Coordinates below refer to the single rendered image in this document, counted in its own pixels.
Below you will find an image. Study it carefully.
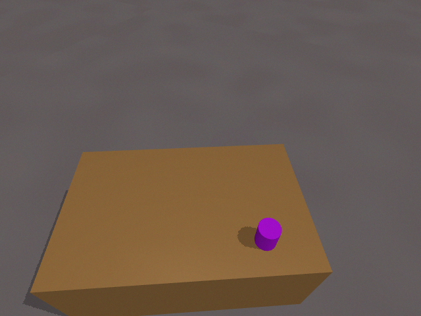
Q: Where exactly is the can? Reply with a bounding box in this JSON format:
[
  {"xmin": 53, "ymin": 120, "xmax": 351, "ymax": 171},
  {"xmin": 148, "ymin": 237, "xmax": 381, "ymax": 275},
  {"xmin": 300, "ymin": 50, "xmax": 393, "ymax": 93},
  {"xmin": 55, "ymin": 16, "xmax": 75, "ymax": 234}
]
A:
[{"xmin": 255, "ymin": 218, "xmax": 282, "ymax": 251}]

